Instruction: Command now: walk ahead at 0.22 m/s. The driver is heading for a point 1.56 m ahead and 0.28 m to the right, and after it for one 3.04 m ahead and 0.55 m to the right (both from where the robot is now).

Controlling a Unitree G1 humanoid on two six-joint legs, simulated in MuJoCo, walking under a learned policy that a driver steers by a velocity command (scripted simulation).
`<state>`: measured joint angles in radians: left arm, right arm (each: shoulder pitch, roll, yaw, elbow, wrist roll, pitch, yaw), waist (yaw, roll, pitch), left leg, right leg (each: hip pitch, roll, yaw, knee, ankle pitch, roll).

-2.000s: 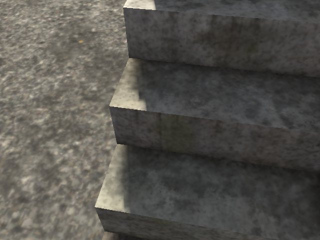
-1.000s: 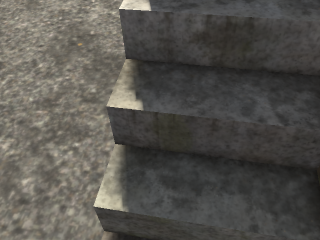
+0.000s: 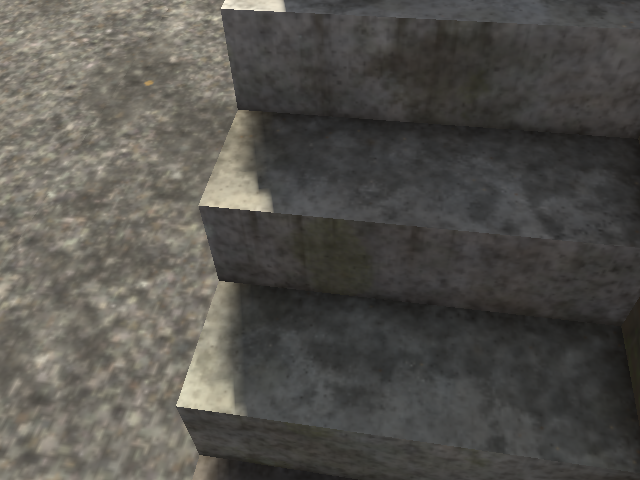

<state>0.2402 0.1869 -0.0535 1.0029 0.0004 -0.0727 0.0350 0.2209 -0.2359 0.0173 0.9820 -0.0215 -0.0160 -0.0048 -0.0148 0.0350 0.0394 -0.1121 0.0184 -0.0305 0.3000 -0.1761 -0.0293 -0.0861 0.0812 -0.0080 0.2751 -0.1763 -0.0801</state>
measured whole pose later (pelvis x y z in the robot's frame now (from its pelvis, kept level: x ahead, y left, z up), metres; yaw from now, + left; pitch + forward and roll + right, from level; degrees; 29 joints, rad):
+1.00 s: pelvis +0.01 +0.01 +0.00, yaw +0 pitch +0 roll +0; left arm 0.16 0.20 -0.06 0.94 0.01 -0.09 0.03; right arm 0.14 -0.21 0.03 0.95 -0.02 -0.04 0.00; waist -0.01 0.02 0.02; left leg -0.08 0.01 -0.04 0.24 -0.16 -0.02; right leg -0.06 0.07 0.00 0.22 -0.16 -0.07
